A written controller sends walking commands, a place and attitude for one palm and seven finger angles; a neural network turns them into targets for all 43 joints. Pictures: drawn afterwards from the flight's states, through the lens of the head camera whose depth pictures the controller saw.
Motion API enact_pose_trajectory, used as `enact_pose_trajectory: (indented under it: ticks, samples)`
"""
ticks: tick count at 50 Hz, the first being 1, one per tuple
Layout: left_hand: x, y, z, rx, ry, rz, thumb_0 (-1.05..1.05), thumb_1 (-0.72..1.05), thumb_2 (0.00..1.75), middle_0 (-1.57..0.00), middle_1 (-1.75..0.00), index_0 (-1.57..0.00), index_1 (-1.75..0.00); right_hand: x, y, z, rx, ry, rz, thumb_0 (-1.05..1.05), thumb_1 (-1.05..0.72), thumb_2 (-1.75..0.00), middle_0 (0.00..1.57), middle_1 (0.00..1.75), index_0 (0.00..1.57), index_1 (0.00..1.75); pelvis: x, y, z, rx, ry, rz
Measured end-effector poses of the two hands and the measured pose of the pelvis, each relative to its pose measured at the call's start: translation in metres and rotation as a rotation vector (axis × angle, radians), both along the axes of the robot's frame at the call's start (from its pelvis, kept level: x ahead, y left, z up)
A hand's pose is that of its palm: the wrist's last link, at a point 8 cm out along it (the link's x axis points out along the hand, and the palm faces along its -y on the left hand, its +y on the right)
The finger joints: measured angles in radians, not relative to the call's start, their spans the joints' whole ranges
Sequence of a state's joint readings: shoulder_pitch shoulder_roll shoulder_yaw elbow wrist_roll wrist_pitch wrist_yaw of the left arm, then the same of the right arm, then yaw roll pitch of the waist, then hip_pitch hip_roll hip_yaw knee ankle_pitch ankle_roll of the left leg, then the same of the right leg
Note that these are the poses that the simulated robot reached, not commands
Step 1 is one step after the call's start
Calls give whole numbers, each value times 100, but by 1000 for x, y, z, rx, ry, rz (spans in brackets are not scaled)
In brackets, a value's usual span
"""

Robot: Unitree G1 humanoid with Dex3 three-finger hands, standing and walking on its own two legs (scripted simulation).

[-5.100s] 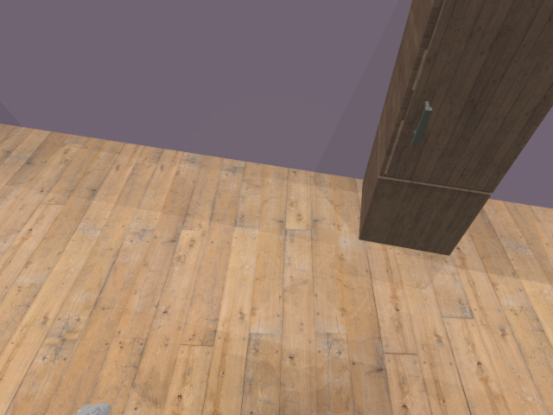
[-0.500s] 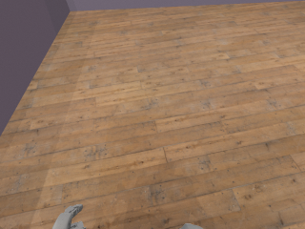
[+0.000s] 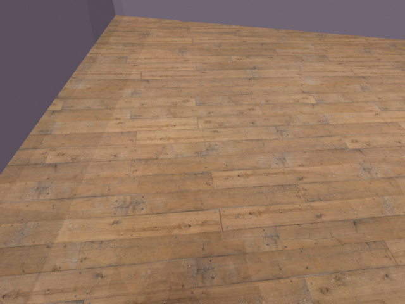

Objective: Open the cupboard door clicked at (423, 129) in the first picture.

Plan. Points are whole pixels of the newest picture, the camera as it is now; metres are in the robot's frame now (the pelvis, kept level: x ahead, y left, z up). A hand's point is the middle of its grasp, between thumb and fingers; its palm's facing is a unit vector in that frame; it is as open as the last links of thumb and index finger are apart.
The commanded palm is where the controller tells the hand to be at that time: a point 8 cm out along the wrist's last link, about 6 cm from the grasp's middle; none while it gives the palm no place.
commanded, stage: turn to face it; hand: left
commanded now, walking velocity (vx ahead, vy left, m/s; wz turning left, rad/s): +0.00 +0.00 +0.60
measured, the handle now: out of the picture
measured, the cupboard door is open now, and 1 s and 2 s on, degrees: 0 0 0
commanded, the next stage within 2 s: none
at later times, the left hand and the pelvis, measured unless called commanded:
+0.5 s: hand out of the picture -0.04 +0.16 -0.16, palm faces +0.34 -0.90 -0.26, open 7.4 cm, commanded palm none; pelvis -0.04 -0.04 +0.00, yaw +20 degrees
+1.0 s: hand out of the picture -0.08 +0.17 -0.15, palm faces +0.59 -0.74 -0.32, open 7.4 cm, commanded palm none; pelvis -0.04 -0.07 -0.01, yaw +37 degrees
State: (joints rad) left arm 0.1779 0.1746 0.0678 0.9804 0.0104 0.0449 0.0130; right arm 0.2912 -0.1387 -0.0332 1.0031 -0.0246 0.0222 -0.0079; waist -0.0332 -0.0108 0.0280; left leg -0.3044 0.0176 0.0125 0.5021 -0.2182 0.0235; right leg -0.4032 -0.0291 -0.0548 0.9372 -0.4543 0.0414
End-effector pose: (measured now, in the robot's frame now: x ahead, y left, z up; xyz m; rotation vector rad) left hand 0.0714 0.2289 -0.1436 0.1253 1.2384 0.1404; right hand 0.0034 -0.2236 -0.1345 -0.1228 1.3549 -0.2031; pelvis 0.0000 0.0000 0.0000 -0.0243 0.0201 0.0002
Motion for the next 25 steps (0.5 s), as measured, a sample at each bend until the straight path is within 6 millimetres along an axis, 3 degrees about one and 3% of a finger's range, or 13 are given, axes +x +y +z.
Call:
enact_pose_trajectory:
  ticks: [4,9,11,15,20,25]
  samples:
    - [-24,10,7,52,40,51,0,90,89,-20,-29,-20,-30,8,-15,-2,-2,1,34,0,-92,-90,21,30,21,30,-6,-8,1,3,13,41]
    - [-42,6,15,117,7,112,0,91,90,-20,-29,-20,-30,23,-48,-15,-1,-12,93,0,-91,-90,21,30,21,30,-16,-29,-6,23,16,106]
    - [-52,1,19,142,-15,135,0,91,90,-20,-29,-20,-30,34,-62,-21,-2,-24,120,0,-91,-90,21,30,21,30,-20,-37,-9,23,7,136]
    - [-76,-9,29,154,-29,191,0,90,89,-20,-29,-20,-30,64,-77,-14,-14,-58,196,0,-91,-90,20,30,20,30,-25,-45,-4,46,-14,197]
    - [-101,-21,28,133,-20,243,0,90,89,-20,-30,-20,-30,103,-75,-3,-18,-125,288,0,-91,-90,20,30,20,30,-30,-50,0,68,-21,272]
    - [-132,-23,16,93,-7,320,0,90,89,-20,-30,-20,-30,140,-48,6,-21,-168,412,0,-91,-90,20,30,20,30,-37,-45,-3,67,-14,343]
